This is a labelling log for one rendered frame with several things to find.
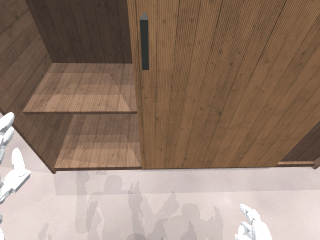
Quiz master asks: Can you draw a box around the right robot hand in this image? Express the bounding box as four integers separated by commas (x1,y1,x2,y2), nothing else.
235,204,272,240

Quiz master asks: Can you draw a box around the wardrobe door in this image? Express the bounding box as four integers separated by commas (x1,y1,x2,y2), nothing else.
127,0,320,169
280,121,320,162

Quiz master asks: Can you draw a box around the left robot hand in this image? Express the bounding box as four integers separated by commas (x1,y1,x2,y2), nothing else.
0,112,31,205

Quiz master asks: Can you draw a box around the handle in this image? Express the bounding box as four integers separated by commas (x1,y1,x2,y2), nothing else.
140,12,149,70

